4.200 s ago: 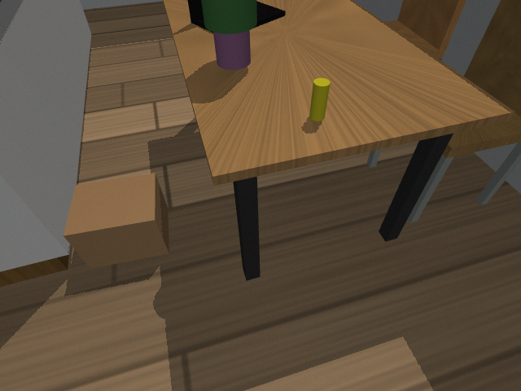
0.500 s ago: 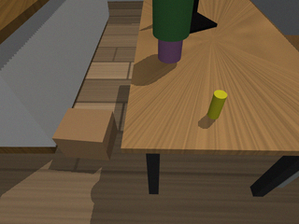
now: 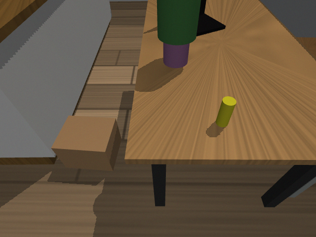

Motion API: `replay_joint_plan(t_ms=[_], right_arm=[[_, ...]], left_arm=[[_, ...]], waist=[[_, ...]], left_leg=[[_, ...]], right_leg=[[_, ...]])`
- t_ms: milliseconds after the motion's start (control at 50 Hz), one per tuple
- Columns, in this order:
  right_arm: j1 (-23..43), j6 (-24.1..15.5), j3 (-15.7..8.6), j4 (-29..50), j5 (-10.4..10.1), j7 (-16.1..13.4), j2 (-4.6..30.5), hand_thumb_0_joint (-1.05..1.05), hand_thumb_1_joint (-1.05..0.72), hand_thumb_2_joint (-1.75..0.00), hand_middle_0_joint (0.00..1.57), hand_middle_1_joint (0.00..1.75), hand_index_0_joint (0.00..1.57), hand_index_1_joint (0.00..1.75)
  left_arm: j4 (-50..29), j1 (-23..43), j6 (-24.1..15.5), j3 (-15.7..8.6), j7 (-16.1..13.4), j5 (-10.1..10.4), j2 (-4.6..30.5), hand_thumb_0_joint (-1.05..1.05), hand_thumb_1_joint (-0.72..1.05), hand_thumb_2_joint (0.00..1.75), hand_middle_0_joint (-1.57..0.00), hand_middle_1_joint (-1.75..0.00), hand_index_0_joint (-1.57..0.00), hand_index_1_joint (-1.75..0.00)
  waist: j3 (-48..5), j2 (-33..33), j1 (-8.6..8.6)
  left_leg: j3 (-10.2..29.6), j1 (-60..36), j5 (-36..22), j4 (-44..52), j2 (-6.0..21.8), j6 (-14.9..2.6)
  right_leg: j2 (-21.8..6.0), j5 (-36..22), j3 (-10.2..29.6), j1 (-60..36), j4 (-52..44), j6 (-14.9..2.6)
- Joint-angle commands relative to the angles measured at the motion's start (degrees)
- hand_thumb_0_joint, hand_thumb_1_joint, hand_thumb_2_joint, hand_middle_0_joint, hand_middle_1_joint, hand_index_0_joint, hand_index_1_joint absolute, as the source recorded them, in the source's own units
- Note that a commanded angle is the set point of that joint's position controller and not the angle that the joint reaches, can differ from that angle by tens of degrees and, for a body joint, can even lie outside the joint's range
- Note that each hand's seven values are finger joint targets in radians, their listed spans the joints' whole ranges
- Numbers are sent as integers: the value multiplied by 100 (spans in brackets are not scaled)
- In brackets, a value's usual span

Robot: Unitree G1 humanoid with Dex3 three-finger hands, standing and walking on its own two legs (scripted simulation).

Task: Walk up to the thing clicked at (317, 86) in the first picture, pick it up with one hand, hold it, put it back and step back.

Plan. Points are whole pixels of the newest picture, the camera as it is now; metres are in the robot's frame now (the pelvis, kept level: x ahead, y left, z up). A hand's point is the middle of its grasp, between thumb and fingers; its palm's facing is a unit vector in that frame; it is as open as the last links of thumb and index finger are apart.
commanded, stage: stand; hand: right
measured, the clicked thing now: (225, 112) +0.50 -0.20 +0.00
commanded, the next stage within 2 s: none
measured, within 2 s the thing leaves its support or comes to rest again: neither
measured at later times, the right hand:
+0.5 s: hand out of the picture +0.06 -0.26 -0.16, palm faces -0.02 +0.95 -0.32, open 7.4 cm
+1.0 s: hand out of the picture +0.06 -0.26 -0.16, palm faces -0.03 +0.94 -0.33, open 7.4 cm
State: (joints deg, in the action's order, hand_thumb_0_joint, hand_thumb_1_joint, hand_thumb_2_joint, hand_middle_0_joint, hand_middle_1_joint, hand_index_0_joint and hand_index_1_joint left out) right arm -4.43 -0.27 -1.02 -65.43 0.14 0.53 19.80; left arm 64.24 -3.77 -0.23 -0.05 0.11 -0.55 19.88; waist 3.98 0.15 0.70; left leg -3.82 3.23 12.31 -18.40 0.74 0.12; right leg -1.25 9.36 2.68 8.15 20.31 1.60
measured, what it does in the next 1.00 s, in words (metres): stands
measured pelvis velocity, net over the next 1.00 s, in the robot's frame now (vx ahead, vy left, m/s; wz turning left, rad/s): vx -0.01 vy -0.01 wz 0.01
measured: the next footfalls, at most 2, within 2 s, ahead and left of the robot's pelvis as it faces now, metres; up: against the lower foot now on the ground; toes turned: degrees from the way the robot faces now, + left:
none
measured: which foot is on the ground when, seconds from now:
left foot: down 0.00-1.00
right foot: down 0.00-1.00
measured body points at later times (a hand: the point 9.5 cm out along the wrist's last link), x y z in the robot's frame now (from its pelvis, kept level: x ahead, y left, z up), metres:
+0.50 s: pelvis -0.01 -0.01 +0.00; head +0.00 -0.01 +0.45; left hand +0.06 +0.30 -0.13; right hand +0.06 -0.31 -0.14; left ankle -0.02 +0.12 -0.75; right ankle +0.02 -0.14 -0.75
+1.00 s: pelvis -0.01 -0.01 +0.00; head +0.00 -0.01 +0.45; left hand +0.07 +0.29 -0.13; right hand +0.07 -0.31 -0.13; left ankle -0.02 +0.12 -0.75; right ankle +0.02 -0.14 -0.75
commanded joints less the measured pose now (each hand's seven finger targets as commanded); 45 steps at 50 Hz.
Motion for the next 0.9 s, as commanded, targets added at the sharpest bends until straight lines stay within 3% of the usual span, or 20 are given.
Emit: replay_joint_plan(t_ms=[0,120,240,280,320,400,500,740,880], right_arm=[[310,-121,-227,351,15,-81,1226,0,-90,-90,20,30,20,30],[261,-112,-230,319,33,-64,1227,0,-90,-90,20,30,20,30],[216,-109,-213,314,43,-47,1194,0,-90,-90,20,30,20,30],[225,-109,-222,316,48,-48,1228,0,-90,-90,20,30,20,30],[216,-112,-209,297,47,-44,1204,0,-90,-90,20,30,20,30],[160,-115,-212,303,50,-37,1204,0,-90,-90,20,30,20,30],[139,-133,-225,320,53,-47,1258,0,-90,-90,20,30,20,30],[39,-125,-180,291,31,-51,1248,0,-90,-90,20,30,20,30],[22,-132,-168,323,42,-52,1241,0,-90,-90,20,30,20,30]], left_arm=[[-314,170,-145,-189,-79,21,1231,0,90,90,-20,-30,-20,-30],[-334,164,-163,-176,-78,9,1242,0,90,90,-20,-30,-20,-30],[-326,145,-170,-183,-69,11,1274,0,90,90,-20,-30,-20,-30],[-331,140,-167,-181,-66,6,1246,0,90,90,-20,-30,-20,-30],[-323,83,-155,-182,-57,9,1256,0,90,90,-20,-30,-20,-30],[-329,76,-149,-191,-52,-2,1288,0,90,90,-20,-30,-20,-30],[-336,-24,-162,-173,-44,1,1241,0,90,90,-20,-30,-20,-30],[-328,-70,-149,-164,-48,21,1277,0,90,90,-20,-30,-20,-30],[-344,-54,-152,-166,-49,17,1279,0,90,90,-20,-30,-20,-30]], waist=[[-670,-26,-20],[-673,-53,12],[-449,16,10],[-511,-71,3],[-308,-30,-30],[-383,10,-25],[-549,9,-29],[-438,72,-45],[-396,-4,-33]], left_leg=[[575,-129,-1038,348,724,-74],[560,-130,-897,360,719,-61],[607,53,-437,447,702,-68],[611,61,-424,424,717,-82],[626,167,-103,487,672,-53],[670,189,-59,495,699,-81],[662,38,-373,415,731,-104],[671,92,-337,422,724,-107],[657,188,-406,436,705,-90]], right_leg=[[-574,-1203,377,-186,-262,-222],[-602,-1149,394,-164,-365,-238],[-569,-586,414,-21,-495,-236],[-583,-656,415,-53,-484,-247],[-540,-169,430,115,-572,-232],[-540,-66,430,60,-541,-251],[-570,-579,428,34,-429,-269],[-560,-417,430,58,-435,-277],[-565,-614,428,13,-412,-280]])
